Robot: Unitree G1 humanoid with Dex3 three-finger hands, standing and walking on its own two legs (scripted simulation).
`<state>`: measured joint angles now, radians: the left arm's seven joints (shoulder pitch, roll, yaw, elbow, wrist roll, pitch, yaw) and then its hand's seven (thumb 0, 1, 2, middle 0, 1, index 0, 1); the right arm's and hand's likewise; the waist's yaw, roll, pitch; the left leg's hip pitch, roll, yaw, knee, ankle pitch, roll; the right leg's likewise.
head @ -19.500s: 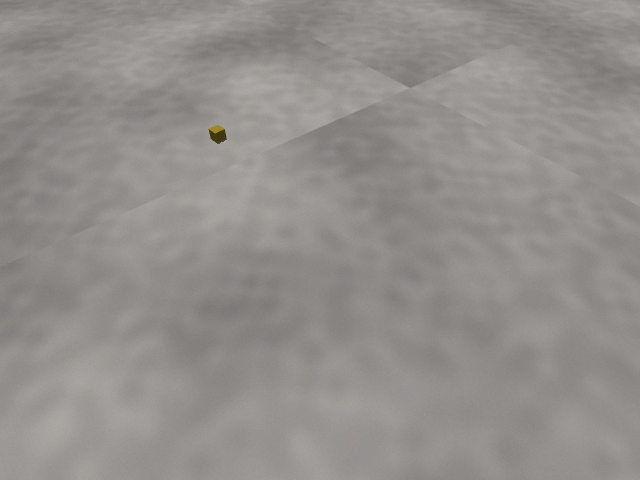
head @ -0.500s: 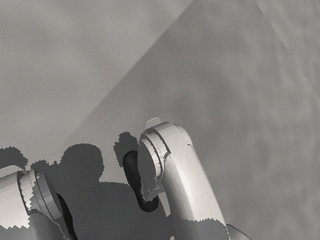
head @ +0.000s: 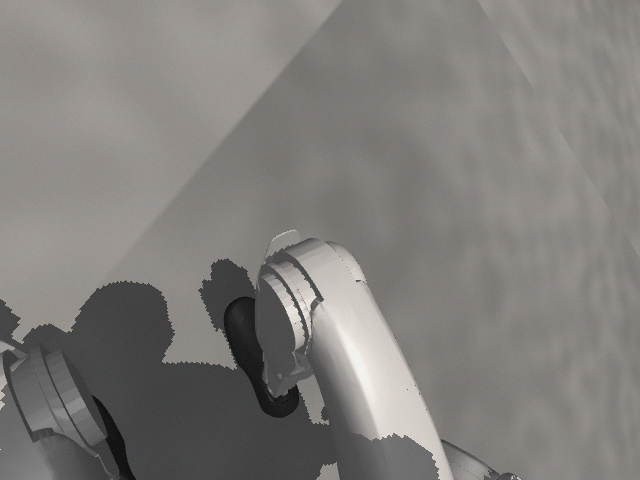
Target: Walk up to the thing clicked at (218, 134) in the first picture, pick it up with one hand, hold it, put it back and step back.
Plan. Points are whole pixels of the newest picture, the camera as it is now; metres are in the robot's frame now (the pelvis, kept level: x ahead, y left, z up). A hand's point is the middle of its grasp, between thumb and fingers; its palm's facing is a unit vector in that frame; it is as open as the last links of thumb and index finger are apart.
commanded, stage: rest palm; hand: left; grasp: from above
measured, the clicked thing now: out of the picture +0.42 +0.38 -0.28
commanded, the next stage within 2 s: close in 0.24 s
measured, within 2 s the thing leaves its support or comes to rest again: neither
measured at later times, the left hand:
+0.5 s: hand out of the picture +0.41 +0.37 -0.27, palm faces -0.24 -0.37 -0.90, open 12.5 cm
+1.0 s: hand out of the picture +0.41 +0.37 -0.26, palm faces -0.25 -0.35 -0.90, open 10.2 cm
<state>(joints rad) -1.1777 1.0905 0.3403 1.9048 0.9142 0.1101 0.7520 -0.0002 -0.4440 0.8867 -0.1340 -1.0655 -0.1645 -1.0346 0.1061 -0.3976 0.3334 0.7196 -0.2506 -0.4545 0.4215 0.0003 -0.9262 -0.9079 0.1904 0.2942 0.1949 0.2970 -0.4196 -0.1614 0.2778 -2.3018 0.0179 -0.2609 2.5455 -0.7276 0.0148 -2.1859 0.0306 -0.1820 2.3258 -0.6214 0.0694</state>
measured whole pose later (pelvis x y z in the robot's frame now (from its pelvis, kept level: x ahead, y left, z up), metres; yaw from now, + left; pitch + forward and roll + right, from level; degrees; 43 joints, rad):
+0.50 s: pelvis +0.00 +0.00 +0.00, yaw -1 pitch +24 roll -17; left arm -1.16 1.10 0.29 1.87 0.89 0.09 0.74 0.00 -0.27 0.77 -0.26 -0.97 -0.29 -0.93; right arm 0.10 -0.41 0.35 0.70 -0.24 -0.45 0.41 0.00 -0.92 -0.91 0.19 0.29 0.20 0.30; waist -0.41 -0.18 0.29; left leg -2.29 0.02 -0.28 2.54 -0.72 0.03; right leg -2.15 0.03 -0.20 2.30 -0.61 0.08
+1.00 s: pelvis +0.00 +0.00 +0.01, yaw -1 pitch +25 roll -16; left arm -1.14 1.09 0.30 1.84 0.88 0.12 0.71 0.00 0.06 0.49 -0.51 -0.74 -0.57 -0.68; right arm 0.12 -0.41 0.33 0.69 -0.22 -0.43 0.40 0.00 -0.91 -0.90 0.19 0.29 0.20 0.30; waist -0.40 -0.16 0.28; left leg -2.29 0.02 -0.27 2.52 -0.72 0.02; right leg -2.16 0.04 -0.19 2.29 -0.60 0.07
